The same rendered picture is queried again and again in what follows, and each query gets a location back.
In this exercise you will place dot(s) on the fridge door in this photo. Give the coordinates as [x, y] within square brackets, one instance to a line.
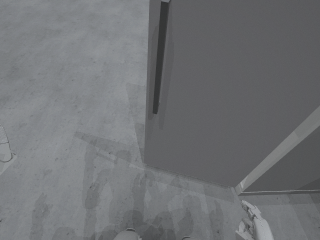
[238, 77]

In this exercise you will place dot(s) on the robot left shin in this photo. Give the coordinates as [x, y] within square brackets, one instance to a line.
[131, 229]

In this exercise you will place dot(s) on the right robot hand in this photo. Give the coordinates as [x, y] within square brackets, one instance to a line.
[258, 229]

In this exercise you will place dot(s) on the handle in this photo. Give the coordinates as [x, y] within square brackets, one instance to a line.
[163, 22]

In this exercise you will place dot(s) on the left robot hand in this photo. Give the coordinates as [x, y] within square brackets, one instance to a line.
[6, 157]

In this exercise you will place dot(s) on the robot left thigh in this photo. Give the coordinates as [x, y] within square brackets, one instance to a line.
[127, 235]

